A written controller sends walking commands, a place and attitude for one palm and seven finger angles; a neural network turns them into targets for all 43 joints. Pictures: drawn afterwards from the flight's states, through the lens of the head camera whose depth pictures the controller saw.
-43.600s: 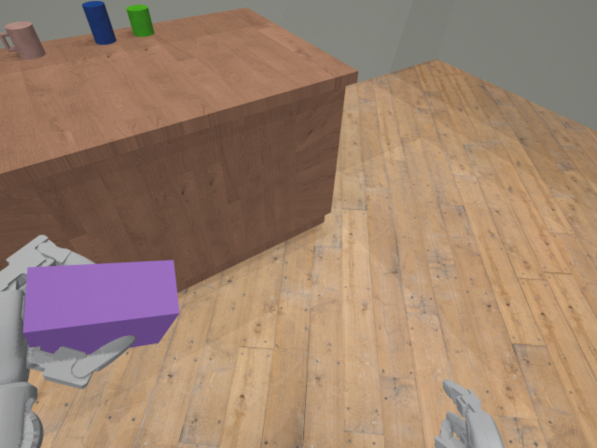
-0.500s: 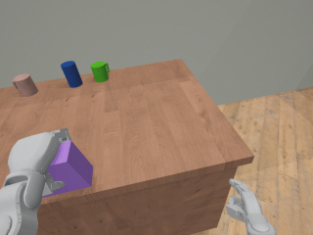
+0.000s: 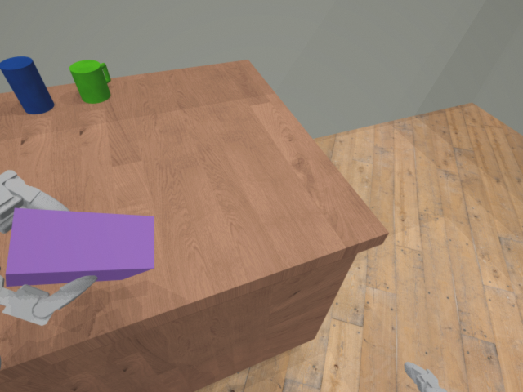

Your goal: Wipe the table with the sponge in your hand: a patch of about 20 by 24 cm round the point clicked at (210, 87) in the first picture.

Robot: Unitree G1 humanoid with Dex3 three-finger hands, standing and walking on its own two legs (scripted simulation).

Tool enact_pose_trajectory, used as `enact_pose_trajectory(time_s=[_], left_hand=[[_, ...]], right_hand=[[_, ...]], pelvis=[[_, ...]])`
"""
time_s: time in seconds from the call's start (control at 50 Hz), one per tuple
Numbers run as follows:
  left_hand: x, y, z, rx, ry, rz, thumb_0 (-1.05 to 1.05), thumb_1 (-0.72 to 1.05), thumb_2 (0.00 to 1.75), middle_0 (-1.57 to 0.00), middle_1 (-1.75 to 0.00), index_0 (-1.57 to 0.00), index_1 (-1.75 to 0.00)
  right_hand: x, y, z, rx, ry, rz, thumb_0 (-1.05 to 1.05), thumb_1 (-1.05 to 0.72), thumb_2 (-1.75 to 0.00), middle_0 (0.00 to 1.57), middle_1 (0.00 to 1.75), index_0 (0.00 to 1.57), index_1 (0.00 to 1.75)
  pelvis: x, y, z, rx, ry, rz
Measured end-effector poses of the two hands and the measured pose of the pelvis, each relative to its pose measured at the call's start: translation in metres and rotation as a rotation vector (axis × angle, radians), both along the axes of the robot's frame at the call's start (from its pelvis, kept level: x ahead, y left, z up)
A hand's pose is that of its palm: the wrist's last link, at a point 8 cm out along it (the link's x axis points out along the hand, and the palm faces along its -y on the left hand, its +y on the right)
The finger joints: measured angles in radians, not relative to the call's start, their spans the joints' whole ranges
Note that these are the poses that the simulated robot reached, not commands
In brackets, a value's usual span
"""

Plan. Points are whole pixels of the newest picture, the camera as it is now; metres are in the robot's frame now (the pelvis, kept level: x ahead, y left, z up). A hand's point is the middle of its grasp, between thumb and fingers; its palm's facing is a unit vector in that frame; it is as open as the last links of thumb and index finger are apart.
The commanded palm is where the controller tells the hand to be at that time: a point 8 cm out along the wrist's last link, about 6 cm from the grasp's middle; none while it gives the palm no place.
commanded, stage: step back with the hand held close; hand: left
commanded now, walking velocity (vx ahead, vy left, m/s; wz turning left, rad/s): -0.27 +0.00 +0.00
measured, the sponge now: (99, 251) +0.24 +0.20 +0.17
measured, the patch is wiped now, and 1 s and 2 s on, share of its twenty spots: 1.00 1.00 1.00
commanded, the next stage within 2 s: stop stepping back and stand still in 1.04 s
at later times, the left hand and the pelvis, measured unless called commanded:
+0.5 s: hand out of the picture +0.16 +0.27 +0.19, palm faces +0.46 -0.79 -0.40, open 9.8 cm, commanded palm +0.11 +0.30 +0.21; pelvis -0.05 +0.02 -0.01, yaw +0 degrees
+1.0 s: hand out of the picture +0.09 +0.23 +0.19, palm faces +0.32 -0.85 -0.41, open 9.8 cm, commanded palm +0.03 +0.28 +0.21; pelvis -0.15 +0.01 -0.01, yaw -4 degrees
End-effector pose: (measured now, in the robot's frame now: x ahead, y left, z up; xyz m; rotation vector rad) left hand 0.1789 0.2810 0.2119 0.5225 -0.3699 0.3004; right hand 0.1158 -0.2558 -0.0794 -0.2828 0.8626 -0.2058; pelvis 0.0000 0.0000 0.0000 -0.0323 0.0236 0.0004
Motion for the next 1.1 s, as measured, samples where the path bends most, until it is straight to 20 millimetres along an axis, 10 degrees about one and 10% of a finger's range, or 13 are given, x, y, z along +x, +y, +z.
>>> enact_pose_trajectory(time_s=[0.12,0.52,0.82,1.1], left_hand=[[-0.004,0.005,-0.007,0.030,0.058,0.014,-0.01,-0.49,1.07,-0.75,-1.37,-0.77,-1.34],[-0.066,0.027,-0.008,-0.012,-0.065,0.093,-0.01,-0.50,1.07,-0.75,-1.37,-0.78,-1.34],[-0.091,-0.025,-0.001,-0.022,-0.042,-0.099,-0.01,-0.50,1.07,-0.75,-1.37,-0.77,-1.34],[-0.152,-0.009,-0.011,-0.029,-0.017,-0.067,-0.01,-0.50,1.07,-0.75,-1.37,-0.77,-1.34]], right_hand=[[-0.019,0.004,-0.005,0.009,0.006,-0.021,0.01,-0.90,-0.90,0.20,0.30,0.20,0.30],[0.006,0.042,0.014,0.021,-0.192,0.096,0.01,-0.90,-0.90,0.20,0.30,0.20,0.30],[-0.076,0.026,0.001,0.087,-0.113,0.015,0.01,-0.90,-0.90,0.20,0.30,0.21,0.30],[-0.165,0.010,0.017,0.027,-0.127,-0.042,0.01,-0.91,-0.90,0.20,0.30,0.20,0.30]], pelvis=[[-0.006,0.005,0.000,0.010,0.005,-0.014],[-0.052,0.017,-0.011,-0.011,-0.019,0.000],[-0.105,-0.001,-0.003,-0.039,0.011,-0.050],[-0.181,0.004,0.000,0.009,-0.010,-0.063]])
